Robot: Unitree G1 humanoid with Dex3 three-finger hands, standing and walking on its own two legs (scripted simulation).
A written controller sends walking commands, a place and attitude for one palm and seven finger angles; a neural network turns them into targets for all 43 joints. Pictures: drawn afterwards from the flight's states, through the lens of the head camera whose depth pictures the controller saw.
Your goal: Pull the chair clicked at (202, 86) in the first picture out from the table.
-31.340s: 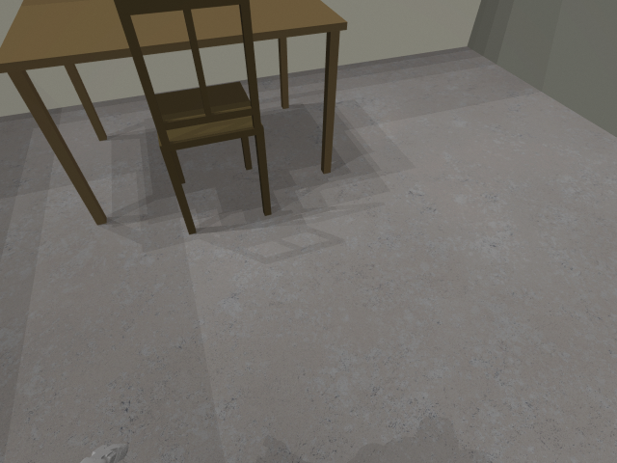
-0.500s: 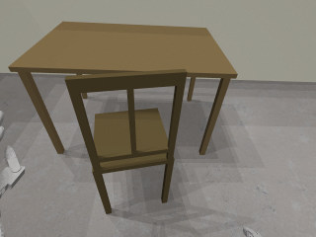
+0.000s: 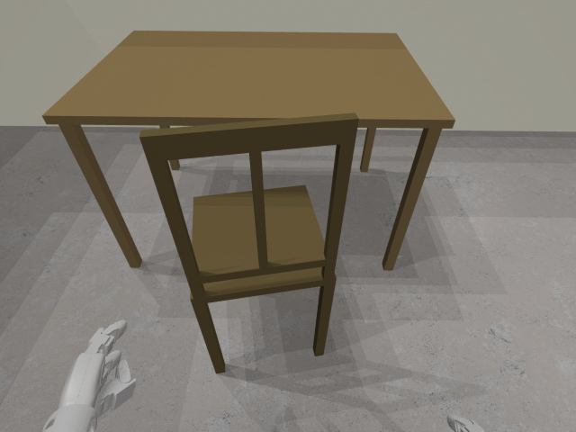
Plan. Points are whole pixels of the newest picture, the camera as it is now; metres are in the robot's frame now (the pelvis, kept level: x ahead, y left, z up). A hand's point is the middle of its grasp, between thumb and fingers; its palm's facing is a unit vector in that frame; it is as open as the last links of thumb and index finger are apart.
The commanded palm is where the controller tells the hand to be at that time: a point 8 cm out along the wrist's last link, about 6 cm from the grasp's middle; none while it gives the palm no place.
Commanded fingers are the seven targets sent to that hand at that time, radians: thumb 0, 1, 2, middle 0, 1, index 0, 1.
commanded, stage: let the arm hang, fingers relaxed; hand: left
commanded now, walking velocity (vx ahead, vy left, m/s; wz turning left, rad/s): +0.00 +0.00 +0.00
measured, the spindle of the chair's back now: (259, 216) +0.55 +0.07 -0.04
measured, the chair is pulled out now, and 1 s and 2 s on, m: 0.22 0.22 0.22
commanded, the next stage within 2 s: look to check the result in 0.96 s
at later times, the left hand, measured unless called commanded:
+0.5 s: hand out of the picture +0.01 +0.19 -0.15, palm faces +0.00 -0.96 -0.28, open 7.3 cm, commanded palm none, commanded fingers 0.00 0.90 0.90 -0.20 -0.30 -0.20 -0.30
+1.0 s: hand out of the picture +0.04 +0.14 -0.15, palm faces -0.02 -0.98 -0.19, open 7.3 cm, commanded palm none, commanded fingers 0.00 0.90 0.90 -0.20 -0.30 -0.20 -0.30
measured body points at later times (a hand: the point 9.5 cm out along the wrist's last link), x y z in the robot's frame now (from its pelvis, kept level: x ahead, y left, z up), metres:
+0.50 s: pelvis +0.04 -0.01 +0.02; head +0.05 -0.03 +0.47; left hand +0.01 +0.24 -0.13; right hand +0.02 -0.22 -0.15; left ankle +0.05 +0.09 -0.72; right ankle +0.04 -0.14 -0.72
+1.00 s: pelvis +0.05 -0.03 +0.02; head +0.05 -0.04 +0.47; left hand +0.04 +0.19 -0.14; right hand +0.01 -0.24 -0.15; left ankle +0.05 +0.09 -0.72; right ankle +0.04 -0.14 -0.72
